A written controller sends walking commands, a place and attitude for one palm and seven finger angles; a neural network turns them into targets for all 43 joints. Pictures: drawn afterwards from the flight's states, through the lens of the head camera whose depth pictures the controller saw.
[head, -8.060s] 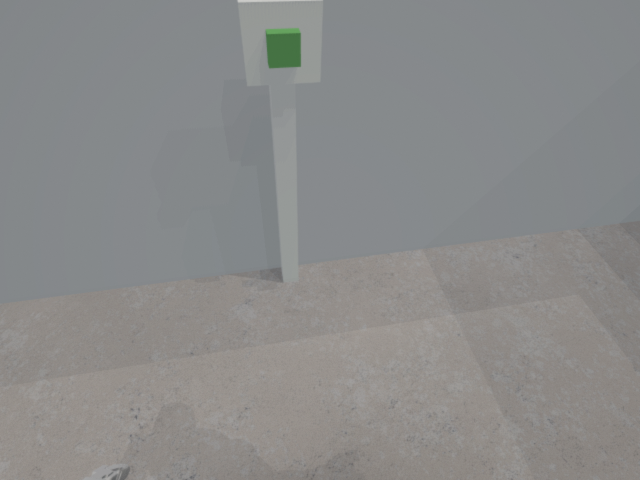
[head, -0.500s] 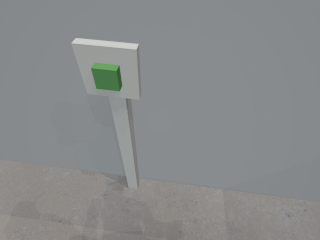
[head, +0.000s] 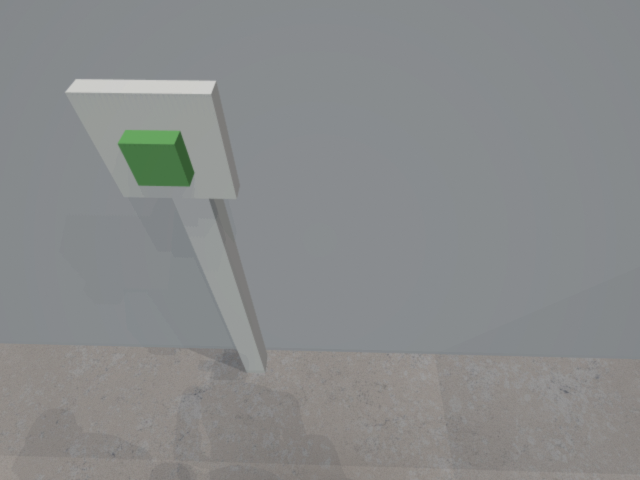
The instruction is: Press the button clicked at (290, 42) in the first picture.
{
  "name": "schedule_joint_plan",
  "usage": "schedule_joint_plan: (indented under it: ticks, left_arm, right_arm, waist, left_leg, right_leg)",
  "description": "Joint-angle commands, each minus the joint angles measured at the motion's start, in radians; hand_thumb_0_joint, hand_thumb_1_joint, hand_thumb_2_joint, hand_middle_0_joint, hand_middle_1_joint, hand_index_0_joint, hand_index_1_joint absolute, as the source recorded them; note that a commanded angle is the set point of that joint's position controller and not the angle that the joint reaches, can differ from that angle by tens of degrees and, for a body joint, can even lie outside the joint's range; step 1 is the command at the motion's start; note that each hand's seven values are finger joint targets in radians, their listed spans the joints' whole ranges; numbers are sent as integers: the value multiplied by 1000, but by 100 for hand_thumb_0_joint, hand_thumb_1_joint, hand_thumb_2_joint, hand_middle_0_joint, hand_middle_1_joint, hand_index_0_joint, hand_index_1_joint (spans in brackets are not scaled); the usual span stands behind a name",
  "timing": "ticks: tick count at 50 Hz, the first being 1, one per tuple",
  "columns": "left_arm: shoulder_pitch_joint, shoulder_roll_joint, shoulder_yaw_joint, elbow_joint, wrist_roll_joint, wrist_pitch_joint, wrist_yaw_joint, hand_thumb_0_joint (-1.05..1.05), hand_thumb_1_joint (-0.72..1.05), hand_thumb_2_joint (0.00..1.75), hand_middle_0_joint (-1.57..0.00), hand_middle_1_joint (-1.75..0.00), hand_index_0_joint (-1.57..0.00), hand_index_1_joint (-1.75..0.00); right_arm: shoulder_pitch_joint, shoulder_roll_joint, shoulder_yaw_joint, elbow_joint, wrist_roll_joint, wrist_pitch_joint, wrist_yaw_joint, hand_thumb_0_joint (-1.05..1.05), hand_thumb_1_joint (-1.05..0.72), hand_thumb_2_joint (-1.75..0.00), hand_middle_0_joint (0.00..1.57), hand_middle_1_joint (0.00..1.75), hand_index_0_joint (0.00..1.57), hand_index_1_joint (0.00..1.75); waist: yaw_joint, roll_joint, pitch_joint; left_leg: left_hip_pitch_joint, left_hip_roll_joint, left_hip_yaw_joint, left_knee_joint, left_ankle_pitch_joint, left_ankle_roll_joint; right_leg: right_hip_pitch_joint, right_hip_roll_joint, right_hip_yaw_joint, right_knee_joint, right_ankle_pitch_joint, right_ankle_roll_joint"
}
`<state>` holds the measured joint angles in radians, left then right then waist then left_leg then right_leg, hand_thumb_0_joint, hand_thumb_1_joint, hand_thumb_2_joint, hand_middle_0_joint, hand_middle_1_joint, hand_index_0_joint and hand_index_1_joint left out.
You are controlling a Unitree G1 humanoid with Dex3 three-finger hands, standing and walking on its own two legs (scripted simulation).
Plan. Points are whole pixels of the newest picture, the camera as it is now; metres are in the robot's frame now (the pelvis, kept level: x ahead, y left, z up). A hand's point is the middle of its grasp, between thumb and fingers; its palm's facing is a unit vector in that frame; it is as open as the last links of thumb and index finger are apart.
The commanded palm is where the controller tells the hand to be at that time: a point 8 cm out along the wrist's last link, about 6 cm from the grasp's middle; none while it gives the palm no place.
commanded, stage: come to a stop and stand still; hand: left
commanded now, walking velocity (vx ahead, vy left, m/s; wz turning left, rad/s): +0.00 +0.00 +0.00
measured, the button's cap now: (159, 157) +0.48 +0.22 +0.14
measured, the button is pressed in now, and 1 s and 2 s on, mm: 0 0 0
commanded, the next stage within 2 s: look again from close up in 1.26 s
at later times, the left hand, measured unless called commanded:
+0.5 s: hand out of the picture +0.02 +0.21 -0.16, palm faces +0.03 -0.97 -0.23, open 7.3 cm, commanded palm none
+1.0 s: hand out of the picture -0.05 +0.23 -0.17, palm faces -0.01 -0.98 -0.19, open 7.3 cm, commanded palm none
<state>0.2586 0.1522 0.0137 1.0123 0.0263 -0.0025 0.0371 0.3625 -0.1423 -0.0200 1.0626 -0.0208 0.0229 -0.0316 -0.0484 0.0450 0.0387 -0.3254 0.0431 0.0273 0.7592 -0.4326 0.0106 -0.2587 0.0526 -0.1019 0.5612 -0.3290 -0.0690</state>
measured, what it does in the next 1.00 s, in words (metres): shifts its weight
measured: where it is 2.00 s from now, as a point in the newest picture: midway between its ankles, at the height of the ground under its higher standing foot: outside the picture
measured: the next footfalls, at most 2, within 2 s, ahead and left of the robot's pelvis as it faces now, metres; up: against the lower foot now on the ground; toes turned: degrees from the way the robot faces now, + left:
none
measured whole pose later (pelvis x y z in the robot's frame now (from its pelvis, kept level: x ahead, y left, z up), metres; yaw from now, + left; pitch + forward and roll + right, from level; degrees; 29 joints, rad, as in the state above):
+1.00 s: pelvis -0.04 +0.05 +0.01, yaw +0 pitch -3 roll -1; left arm 0.33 0.18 -0.02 1.11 0.03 0.00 0.03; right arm 0.29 -0.21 0.00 1.15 -0.01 0.00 -0.01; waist -0.01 -0.01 0.01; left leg -0.18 -0.07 0.11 0.38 -0.16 0.11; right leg -0.16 -0.03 -0.06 0.40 -0.19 0.01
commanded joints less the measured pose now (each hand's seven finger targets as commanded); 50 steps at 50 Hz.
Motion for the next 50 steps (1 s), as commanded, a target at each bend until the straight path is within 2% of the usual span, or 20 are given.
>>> schedule_joint_plan:
  ticks: [1,3,4,5,6,7,8,10,13,17,26,33,36,40,41,46,50]
  left_arm:
    - [47,144,35,-61,-5,-26,25,0,90,90,-20,-30,-20,-30]
    - [19,142,32,-66,-12,-20,25,0,90,90,-20,-30,-20,-30]
    - [29,127,27,-59,-16,-19,23,0,90,90,-20,-30,-20,-30]
    - [38,117,22,-59,-19,-18,22,0,90,90,-20,-30,-20,-30]
    - [43,115,21,-57,-16,-17,22,0,90,90,-20,-30,-20,-30]
    - [50,123,22,-47,-13,-17,22,0,90,90,-20,-30,-20,-30]
    - [58,132,19,-36,-13,-18,21,0,90,90,-20,-30,-20,-30]
    - [63,137,17,-28,-13,-23,18,0,90,90,-20,-30,-20,-30]
    - [54,145,13,-25,-13,-28,15,0,90,90,-20,-30,-20,-30]
    - [41,161,10,-22,-12,-30,11,0,90,90,-20,-30,-20,-30]
    - [51,175,1,14,-12,-28,5,0,90,90,-20,-30,-20,-30]
    - [72,173,-5,38,-10,-22,5,0,90,90,-20,-30,-20,-30]
    - [88,167,-6,46,-9,-19,4,0,90,90,-20,-30,-20,-30]
    - [98,160,-8,54,-7,-17,5,0,90,90,-20,-30,-20,-30]
    - [106,157,-8,54,-7,-16,5,0,90,90,-20,-30,-20,-30]
    - [119,149,-7,60,-4,-13,6,0,90,90,-20,-30,-20,-30]
    - [125,144,-7,59,-3,-14,7,0,90,90,-20,-30,-20,-30]
  right_arm:
    - [-26,-52,-15,-83,11,-34,-5,0,-90,-90,20,30,20,30]
    - [11,-57,-16,-57,10,-37,-4,0,-90,-90,20,30,20,30]
    - [12,-81,-17,-47,6,-42,-6,0,-90,-90,20,30,20,30]
    - [-10,-105,-20,-48,3,-43,-8,0,-90,-90,20,30,20,30]
    - [-37,-120,-21,-51,2,-41,-8,0,-90,-90,20,30,20,30]
    - [-57,-114,-18,-49,4,-44,-7,0,-90,-90,20,30,20,30]
    - [-70,-114,-14,-46,4,-43,-8,0,-90,-90,20,30,20,30]
    - [-88,-127,-15,-49,4,-42,-8,0,-90,-90,20,30,20,30]
    - [-105,-159,-18,-50,4,-48,-6,0,-90,-90,20,30,20,30]
    - [-141,-186,-16,-49,4,-52,-3,0,-90,-90,20,30,20,30]
    - [-162,-212,-7,-19,8,-49,7,0,-90,-90,20,30,20,30]
    - [-139,-221,-4,12,8,-43,11,0,-90,-90,20,30,20,30]
    - [-128,-221,-6,22,7,-43,12,0,-90,-90,20,30,20,30]
    - [-107,-221,-7,31,8,-41,12,0,-90,-90,20,30,20,30]
    - [-102,-222,-8,31,8,-41,12,0,-90,-90,20,30,20,30]
    - [-89,-220,-12,34,8,-39,12,0,-90,-90,20,30,20,30]
    - [-86,-216,-16,35,9,-42,12,0,-90,-90,20,30,20,30]
  waist:
    - [31,-103,-89]
    - [11,-91,-53]
    - [17,-39,-37]
    - [32,-13,-9]
    - [40,-1,25]
    - [46,83,31]
    - [47,81,37]
    - [45,26,32]
    - [40,-40,-32]
    - [40,-40,-43]
    - [46,-60,33]
    - [48,-47,45]
    - [52,-33,55]
    - [51,-50,67]
    - [52,-37,67]
    - [54,-32,75]
    - [53,-35,59]
  left_leg:
    - [-57,7,10,-86,43,-1]
    - [73,2,12,-239,230,5]
    - [123,35,-25,-274,353,20]
    - [129,77,-51,-274,430,37]
    - [111,90,-55,-267,452,43]
    - [108,84,-62,-279,504,44]
    - [109,84,-65,-285,529,43]
    - [114,79,-64,-306,461,39]
    - [168,84,-67,-322,502,40]
    - [186,82,-75,-356,484,43]
    - [145,76,-94,-446,286,46]
    - [105,80,-124,-509,131,43]
    - [79,84,-138,-537,71,44]
    - [55,89,-152,-555,23,44]
    - [51,88,-153,-561,10,43]
    - [29,94,-163,-576,-31,44]
    - [42,94,-164,-575,-11,44]
  right_leg:
    - [200,-278,227,-124,710,-100]
    - [119,-223,169,-100,586,-50]
    - [68,-189,159,-94,500,-16]
    - [35,-161,143,-112,411,11]
    - [29,-151,142,-137,369,22]
    - [45,-154,145,-137,368,30]
    - [63,-152,144,-141,374,29]
    - [76,-160,155,-164,374,27]
    - [111,-163,147,-163,418,26]
    - [121,-166,147,-182,376,29]
    - [93,-171,156,-244,197,31]
    - [94,-167,148,-253,109,32]
    - [94,-164,146,-248,95,31]
    - [89,-161,139,-241,75,32]
    - [84,-161,138,-238,69,33]
    - [78,-155,132,-223,66,35]
    - [73,-157,130,-218,81,35]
